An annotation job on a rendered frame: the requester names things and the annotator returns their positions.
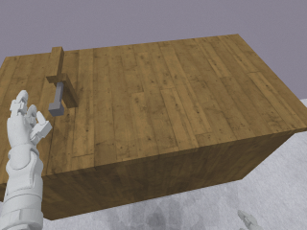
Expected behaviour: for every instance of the tap lever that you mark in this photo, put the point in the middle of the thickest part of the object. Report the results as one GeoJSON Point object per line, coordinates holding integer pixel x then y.
{"type": "Point", "coordinates": [56, 108]}

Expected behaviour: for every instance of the robot right hand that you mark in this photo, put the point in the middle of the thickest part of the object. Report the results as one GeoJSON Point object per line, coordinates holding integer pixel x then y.
{"type": "Point", "coordinates": [249, 220]}

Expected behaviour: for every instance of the robot left hand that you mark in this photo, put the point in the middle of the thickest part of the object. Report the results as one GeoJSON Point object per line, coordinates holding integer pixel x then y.
{"type": "Point", "coordinates": [22, 127]}

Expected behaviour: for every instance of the counter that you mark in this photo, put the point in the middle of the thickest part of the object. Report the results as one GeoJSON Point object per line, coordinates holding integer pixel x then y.
{"type": "Point", "coordinates": [147, 120]}

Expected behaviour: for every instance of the left robot forearm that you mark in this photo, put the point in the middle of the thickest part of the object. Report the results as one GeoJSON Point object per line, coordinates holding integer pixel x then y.
{"type": "Point", "coordinates": [22, 200]}

